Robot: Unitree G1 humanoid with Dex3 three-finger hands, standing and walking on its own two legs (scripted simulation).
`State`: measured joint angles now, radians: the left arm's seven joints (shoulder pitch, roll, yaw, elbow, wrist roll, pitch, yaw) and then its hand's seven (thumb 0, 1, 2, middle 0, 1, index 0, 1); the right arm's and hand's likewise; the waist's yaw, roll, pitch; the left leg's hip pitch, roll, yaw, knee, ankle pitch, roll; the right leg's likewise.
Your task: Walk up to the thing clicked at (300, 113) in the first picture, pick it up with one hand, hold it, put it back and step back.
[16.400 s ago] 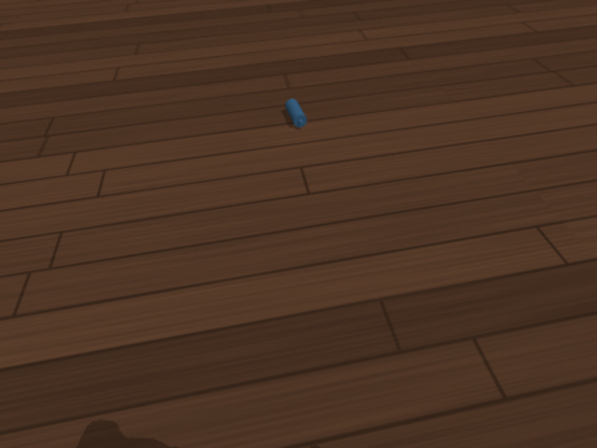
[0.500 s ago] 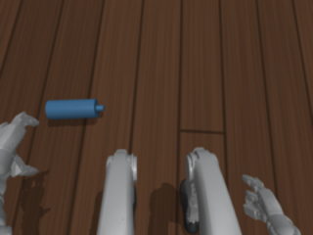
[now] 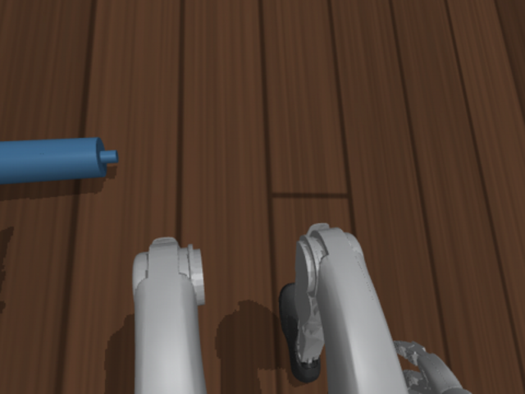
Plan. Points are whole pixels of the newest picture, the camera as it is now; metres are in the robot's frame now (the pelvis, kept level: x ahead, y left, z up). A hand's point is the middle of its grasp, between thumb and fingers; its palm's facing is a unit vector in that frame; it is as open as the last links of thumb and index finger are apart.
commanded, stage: rise first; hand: left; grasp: from above
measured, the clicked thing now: (57, 159) +0.51 +0.38 -0.31
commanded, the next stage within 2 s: none
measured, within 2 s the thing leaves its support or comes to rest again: neither
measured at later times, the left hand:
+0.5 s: hand out of the picture +0.42 +0.42 -0.16, palm faces -0.43 -0.09 -0.90, open 14.1 cm
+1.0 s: hand out of the picture +0.44 +0.41 -0.18, palm faces -0.44 -0.10 -0.89, open 14.2 cm
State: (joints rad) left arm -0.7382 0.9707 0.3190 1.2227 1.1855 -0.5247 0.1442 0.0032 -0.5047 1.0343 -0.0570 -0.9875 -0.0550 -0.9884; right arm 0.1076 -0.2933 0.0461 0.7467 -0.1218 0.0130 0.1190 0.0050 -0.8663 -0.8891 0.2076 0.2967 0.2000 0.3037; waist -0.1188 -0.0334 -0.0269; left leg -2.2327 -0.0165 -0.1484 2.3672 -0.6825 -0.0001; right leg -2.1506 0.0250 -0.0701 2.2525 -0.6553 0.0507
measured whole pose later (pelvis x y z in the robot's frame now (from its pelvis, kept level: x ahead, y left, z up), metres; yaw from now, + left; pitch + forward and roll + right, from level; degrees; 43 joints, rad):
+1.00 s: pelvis +0.01 +0.00 -0.03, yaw -3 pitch +31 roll -12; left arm -0.88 1.10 0.31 1.38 1.33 -0.53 0.28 0.00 -0.55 1.03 -0.07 -1.02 -0.07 -1.02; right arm 0.05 -0.29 0.13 0.70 -0.18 0.08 0.15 0.00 -0.91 -0.90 0.21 0.30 0.20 0.30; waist -0.19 -0.07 0.05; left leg -2.33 -0.01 -0.19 2.50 -0.73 0.00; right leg -2.23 0.04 -0.10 2.35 -0.68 0.07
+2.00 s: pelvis +0.01 +0.01 -0.04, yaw -5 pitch +29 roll -14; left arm -0.96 1.19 0.28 1.47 1.37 -0.50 0.30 0.00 -0.54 1.02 -0.08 -1.04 -0.08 -1.04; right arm 0.07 -0.30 0.19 0.68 -0.18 0.05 0.16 0.00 -0.91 -0.90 0.21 0.30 0.20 0.30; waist -0.25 -0.09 0.09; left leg -2.34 -0.02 -0.21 2.52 -0.71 0.02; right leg -2.22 0.05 -0.12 2.34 -0.66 0.06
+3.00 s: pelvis +0.00 +0.01 -0.04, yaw -5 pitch +29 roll -15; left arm -0.99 1.21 0.25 1.46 1.36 -0.49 0.27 0.00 -0.58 1.05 -0.08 -1.03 -0.07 -1.04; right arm 0.08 -0.30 0.21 0.66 -0.18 0.05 0.15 0.00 -0.90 -0.90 0.21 0.30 0.20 0.30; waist -0.26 -0.09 0.08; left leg -2.35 -0.02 -0.21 2.52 -0.69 0.03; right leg -2.22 0.05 -0.12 2.33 -0.65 0.06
